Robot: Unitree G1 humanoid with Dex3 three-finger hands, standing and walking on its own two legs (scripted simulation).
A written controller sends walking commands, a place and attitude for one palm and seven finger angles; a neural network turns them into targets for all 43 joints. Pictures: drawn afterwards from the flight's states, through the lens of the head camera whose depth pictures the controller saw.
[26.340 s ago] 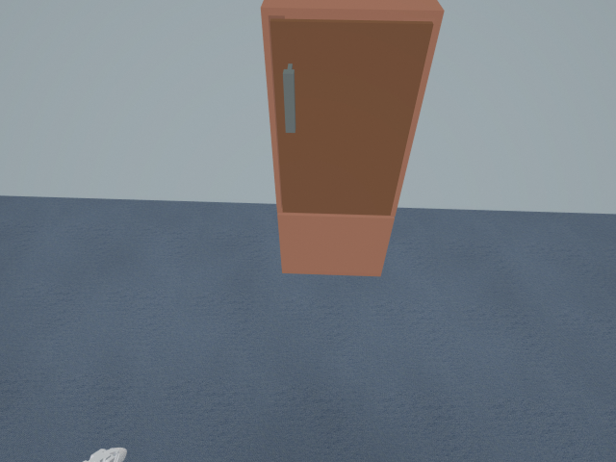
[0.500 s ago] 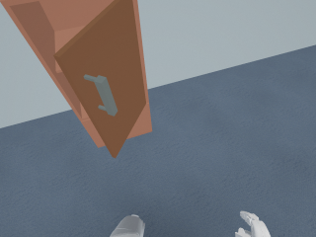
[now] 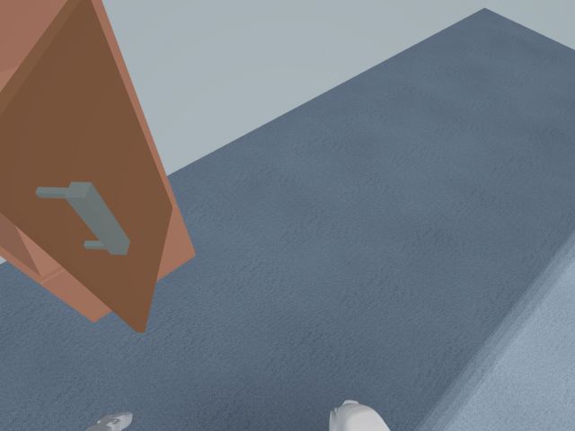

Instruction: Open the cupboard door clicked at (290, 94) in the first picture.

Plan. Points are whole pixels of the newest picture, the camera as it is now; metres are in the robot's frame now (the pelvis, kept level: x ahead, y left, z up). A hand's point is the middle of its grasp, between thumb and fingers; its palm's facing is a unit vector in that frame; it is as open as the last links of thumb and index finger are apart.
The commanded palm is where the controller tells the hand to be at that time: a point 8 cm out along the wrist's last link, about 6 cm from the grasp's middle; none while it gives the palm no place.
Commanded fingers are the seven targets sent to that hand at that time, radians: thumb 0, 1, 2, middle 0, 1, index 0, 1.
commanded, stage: walk to a spot facing it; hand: left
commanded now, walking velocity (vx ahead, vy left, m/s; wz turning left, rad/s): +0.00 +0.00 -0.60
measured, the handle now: (86, 222) +0.37 +0.32 +0.02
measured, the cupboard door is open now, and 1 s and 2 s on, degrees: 49 49 49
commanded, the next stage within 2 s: none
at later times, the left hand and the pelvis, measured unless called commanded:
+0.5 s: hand (199, 412) +0.15 +0.15 -0.17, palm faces -0.21 -0.96 -0.17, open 7.4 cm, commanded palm none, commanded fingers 0.00 0.90 0.90 -0.20 -0.30 -0.20 -0.30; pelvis +0.05 -0.02 +0.00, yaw -16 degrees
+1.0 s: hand (296, 271) +0.41 +0.01 -0.18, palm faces -0.60 -0.79 -0.12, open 7.4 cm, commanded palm none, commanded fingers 0.00 0.90 0.90 -0.20 -0.30 -0.20 -0.30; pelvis +0.21 -0.06 -0.02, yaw -34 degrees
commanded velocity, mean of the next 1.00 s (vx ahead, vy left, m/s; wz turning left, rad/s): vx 0.24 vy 0.00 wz -0.58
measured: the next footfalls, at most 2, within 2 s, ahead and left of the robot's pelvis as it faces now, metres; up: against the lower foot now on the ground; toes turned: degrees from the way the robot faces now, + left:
right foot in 0.12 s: +0.04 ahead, -0.14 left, +0.00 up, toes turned -9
left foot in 0.54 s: +0.13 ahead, +0.08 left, +0.00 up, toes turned -15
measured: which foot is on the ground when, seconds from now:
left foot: down 0.00-0.12, up 0.14-0.52, down 0.54-1.00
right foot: up 0.00-0.10, down 0.12-0.54, up 0.56-1.00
